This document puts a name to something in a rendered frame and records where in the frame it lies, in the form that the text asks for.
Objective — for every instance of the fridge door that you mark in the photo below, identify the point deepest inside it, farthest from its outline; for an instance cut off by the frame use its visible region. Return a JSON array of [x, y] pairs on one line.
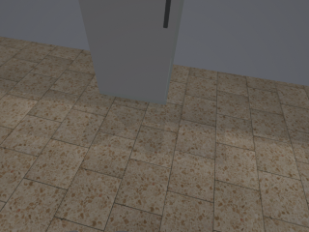
[[130, 49]]

